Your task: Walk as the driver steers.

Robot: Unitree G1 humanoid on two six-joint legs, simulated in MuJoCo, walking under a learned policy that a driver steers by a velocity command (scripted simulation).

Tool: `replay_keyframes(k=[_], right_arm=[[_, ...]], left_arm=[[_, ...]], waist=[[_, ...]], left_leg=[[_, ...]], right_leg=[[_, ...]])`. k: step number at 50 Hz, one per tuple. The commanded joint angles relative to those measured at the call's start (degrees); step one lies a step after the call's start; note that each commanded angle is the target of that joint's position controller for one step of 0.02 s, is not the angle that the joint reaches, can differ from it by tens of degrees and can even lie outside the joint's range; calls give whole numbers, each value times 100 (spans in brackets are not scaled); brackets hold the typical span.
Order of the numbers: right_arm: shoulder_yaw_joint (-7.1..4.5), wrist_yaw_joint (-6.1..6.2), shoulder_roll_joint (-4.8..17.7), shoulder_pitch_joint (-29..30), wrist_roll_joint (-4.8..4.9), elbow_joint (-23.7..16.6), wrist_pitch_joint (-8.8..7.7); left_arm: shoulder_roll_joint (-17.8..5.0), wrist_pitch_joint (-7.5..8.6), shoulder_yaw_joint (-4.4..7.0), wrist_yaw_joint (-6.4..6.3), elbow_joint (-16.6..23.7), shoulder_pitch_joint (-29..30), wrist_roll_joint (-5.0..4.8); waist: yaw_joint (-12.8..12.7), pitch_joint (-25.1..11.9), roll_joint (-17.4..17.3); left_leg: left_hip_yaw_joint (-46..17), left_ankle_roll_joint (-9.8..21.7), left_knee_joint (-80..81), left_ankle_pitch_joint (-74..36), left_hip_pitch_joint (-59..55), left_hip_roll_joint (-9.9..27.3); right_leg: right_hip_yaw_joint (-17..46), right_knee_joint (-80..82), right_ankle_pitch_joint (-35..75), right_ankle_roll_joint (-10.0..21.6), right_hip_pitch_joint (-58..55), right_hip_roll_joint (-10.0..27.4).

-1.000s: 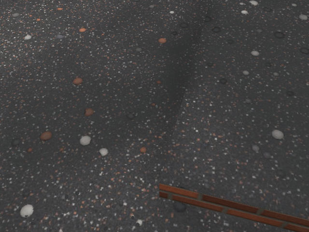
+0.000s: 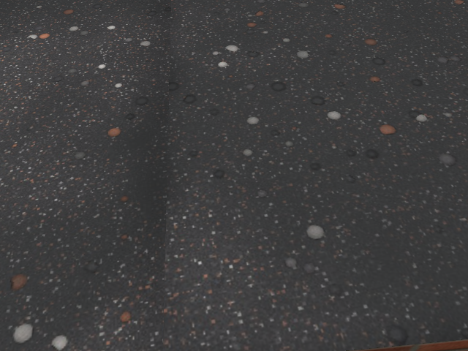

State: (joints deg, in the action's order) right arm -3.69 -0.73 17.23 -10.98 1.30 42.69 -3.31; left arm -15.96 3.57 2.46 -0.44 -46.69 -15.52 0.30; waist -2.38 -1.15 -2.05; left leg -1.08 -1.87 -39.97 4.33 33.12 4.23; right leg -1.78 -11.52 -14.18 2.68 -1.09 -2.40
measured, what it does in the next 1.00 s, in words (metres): climbs: left foot, then right foot 0.15 m higher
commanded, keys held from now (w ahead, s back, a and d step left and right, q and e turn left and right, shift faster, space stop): w+q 0.36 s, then q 0.12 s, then e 0.52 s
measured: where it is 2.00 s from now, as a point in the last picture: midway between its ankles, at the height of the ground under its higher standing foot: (226, 307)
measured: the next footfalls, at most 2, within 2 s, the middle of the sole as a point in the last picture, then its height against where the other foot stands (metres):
left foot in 0.16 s outside the picture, level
right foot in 0.70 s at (245, 305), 0.15 m higher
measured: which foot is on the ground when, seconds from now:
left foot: up 0.00-0.14, down 0.16-0.70, up 0.72-1.00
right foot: down 0.00-0.16, up 0.18-0.68, down 0.70-1.00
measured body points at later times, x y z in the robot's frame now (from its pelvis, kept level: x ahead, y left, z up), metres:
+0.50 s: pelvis +0.24 +0.07 +0.00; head +0.26 +0.10 +0.45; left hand +0.35 +0.36 -0.10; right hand +0.36 -0.17 -0.11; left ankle +0.16 +0.14 -0.75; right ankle +0.33 -0.05 -0.50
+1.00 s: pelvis +0.45 +0.04 +0.13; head +0.48 +0.01 +0.58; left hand +0.51 +0.32 +0.04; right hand +0.68 -0.16 +0.03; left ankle +0.42 +0.22 -0.49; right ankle +0.55 +0.03 -0.60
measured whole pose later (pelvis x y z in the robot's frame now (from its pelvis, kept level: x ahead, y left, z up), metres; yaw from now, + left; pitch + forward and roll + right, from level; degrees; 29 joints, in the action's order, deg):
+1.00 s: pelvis +0.45 +0.04 +0.13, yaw +9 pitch +0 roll +2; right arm -0.4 1.9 13.9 -6.1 -0.3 35.3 0.0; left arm -14.1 1.3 1.1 -2.3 -37.7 -16.4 -1.0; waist -0.8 2.9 -2.2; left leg -6.7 -1.1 -74.9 13.3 36.0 -1.4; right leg 1.6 -31.1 -6.3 8.0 24.5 -7.9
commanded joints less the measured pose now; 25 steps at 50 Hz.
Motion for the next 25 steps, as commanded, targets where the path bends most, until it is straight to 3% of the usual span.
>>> replay_keyframes(k=[1,4,5,7,8,9,10,11,12,13,14,15,16,18,19,20,21,23,25], right_arm=[[9,-78,301,965,12,-716,-144],[30,-169,331,1045,20,-901,-143],[13,-170,367,673,-19,-838,-86],[-191,-166,670,-434,-31,-609,-41],[-349,-113,952,-1238,8,-436,-8],[-477,-10,1708,-1587,-36,-414,25],[-379,-37,1449,-1816,-89,-524,-31],[-308,-50,1140,-1512,-116,-516,-64],[-240,-34,927,-1049,-53,-610,-72],[-175,-39,788,-610,-55,-744,-89],[-129,-31,676,-339,-112,-843,-109],[-133,-4,709,-189,-153,-907,-119],[-135,13,685,-230,-169,-910,-109],[-133,66,687,-340,-107,-906,-72],[-149,105,761,-488,-110,-856,-16],[-134,145,729,-624,-101,-839,30],[-89,212,616,-1095,-140,-675,117],[-15,311,503,-1721,-85,-393,277],[65,382,396,-2220,-88,-14,400]], left_arm=[[-1035,69,284,1,165,-64,-43],[-1130,31,335,8,124,-92,-102],[-1208,-14,348,-7,158,-14,-111],[-1108,-84,307,-61,272,149,-151],[-969,-55,233,-90,291,17,-92],[-242,89,-6,-26,574,-307,146],[-468,303,-29,72,537,-231,47],[-895,409,100,153,654,278,-188],[-909,477,92,166,755,530,-195],[-873,476,99,115,718,572,-79],[-887,419,135,66,704,497,18],[-828,348,134,55,676,389,87],[-608,272,81,63,668,196,110],[-514,150,60,71,688,119,101],[-335,90,13,57,676,150,83],[-349,63,14,36,776,308,61],[-226,12,-2,21,837,472,27],[-66,-8,-89,-2,1151,757,-129],[313,44,-317,44,1483,1234,-171]], waist=[[-280,689,569],[-223,637,636],[-39,308,814],[631,-421,621],[1003,-815,324],[693,-1146,-1430],[900,-1952,-1075],[940,-1097,-460],[733,-489,-79],[480,-123,185],[279,32,62],[160,17,-147],[103,-171,-269],[36,-209,-108],[94,-187,-402],[159,-53,-314],[387,26,-536],[500,337,-399],[639,597,-316]], left_leg=[[-4,156,273,18,705,78],[218,416,464,374,463,-18],[491,501,250,670,-201,-258],[792,821,609,564,-1862,-780],[377,1032,897,342,-3302,-692],[-2523,1914,1292,81,-5055,1008],[-4662,2522,2239,1108,-5586,1693],[-3955,2246,2382,1713,-5089,1487],[-3192,2020,2493,1717,-4147,1219],[-2646,1852,2622,1088,-3300,975],[-2237,1774,2768,411,-2736,757],[-1947,1789,2830,-347,-2362,600],[-1744,1867,2720,-1223,-2367,561],[-1370,1865,2585,-1867,-2184,448],[-1384,1913,2573,-2043,-2196,480],[-1454,1918,2554,-2111,-2215,503],[-1859,2029,2382,-2093,-2755,713],[-2380,2089,2128,-1519,-3739,1074],[-2298,1801,1937,-1441,-4424,1200]], right_leg=[[494,472,909,860,-46,1771],[266,112,1676,718,-215,1825],[100,-327,2767,675,-149,1778],[-435,-2204,4891,381,286,1389],[-578,-3585,4206,107,1273,1192],[-629,-5938,-324,-359,3644,298],[671,-6831,-1833,-371,4561,-51],[830,-6961,-1338,-258,5151,324],[715,-6443,-760,-153,5047,606],[677,-5845,-427,-169,4642,786],[684,-5458,-236,-227,4193,882],[587,-5452,-76,-332,3864,834],[383,-5805,-68,-476,3824,726],[297,-5896,125,-675,3980,685],[68,-6532,-108,-794,4156,538],[140,-6795,-153,-859,4493,563],[33,-8355,-722,-946,5497,422],[316,-10173,-1523,-921,7659,544],[251,-11221,-2065,-786,9169,545]])
Velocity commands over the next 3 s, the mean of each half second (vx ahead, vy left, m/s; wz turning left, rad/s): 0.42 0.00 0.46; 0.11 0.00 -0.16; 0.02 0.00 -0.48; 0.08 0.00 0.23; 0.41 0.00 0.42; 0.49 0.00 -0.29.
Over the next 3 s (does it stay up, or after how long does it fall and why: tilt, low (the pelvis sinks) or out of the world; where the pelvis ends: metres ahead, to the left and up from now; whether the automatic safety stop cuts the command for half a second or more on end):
stays up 1.09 0.15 0.12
